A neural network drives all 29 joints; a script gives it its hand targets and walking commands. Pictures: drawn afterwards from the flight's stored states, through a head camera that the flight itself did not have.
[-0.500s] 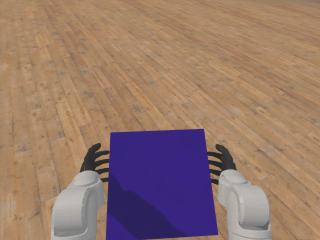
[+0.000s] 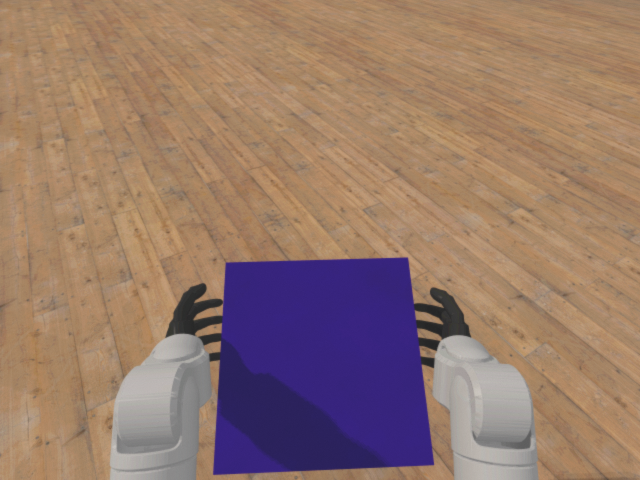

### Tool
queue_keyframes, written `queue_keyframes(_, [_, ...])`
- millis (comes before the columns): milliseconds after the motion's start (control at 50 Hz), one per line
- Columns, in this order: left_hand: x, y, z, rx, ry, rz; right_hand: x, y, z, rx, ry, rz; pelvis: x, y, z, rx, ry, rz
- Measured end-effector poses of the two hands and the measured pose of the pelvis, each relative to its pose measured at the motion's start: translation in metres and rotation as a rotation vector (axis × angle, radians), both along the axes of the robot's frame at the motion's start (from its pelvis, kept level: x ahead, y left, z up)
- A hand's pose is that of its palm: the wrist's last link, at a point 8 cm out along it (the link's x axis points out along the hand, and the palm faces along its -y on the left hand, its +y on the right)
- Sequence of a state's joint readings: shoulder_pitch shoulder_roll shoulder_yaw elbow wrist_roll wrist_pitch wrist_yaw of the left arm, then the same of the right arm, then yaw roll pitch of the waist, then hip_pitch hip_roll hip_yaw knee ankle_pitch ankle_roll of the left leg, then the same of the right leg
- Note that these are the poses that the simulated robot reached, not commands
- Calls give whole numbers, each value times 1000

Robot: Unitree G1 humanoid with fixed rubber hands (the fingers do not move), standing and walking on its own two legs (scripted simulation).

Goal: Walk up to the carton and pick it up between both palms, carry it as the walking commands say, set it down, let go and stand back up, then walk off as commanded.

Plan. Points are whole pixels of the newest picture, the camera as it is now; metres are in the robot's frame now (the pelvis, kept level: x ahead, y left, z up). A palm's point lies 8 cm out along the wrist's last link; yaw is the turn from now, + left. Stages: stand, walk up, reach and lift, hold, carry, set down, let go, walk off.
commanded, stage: carry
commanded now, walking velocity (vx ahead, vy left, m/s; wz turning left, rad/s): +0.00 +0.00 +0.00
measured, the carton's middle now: (319, 362) +0.31 -0.01 +0.00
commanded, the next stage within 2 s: none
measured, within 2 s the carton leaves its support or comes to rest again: neither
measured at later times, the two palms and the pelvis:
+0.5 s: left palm (184, 349) +0.29 +0.16 +0.07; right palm (434, 345) +0.28 -0.14 +0.07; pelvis +0.00 +0.01 +0.00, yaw +0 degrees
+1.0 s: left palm (181, 356) +0.29 +0.16 +0.05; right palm (425, 350) +0.29 -0.14 +0.05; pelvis +0.01 +0.01 +0.00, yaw +1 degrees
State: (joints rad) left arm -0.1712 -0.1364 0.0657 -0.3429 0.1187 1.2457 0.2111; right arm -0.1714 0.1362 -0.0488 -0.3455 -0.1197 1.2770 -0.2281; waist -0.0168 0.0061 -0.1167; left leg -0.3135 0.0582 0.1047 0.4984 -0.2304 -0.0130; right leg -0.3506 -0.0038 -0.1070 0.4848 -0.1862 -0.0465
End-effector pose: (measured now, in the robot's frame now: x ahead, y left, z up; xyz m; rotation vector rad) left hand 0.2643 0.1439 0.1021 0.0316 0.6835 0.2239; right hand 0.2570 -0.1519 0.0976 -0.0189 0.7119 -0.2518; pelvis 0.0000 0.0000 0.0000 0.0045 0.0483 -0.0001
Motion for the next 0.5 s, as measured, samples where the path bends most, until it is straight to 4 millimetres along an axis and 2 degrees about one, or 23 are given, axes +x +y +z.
queue_keyframes(500, [22,12,-34,-22,-2,1,27,9,-29,7,-9,28,5,6,-1,0,0,6])
